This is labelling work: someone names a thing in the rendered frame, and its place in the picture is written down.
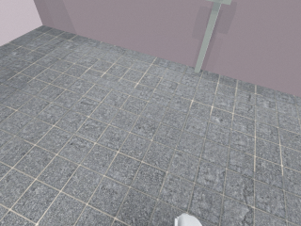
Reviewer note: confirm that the right robot thigh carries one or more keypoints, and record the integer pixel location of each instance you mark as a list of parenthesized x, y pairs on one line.
[(186, 220)]

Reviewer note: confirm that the panel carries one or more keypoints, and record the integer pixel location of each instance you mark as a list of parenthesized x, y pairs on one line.
[(209, 31)]

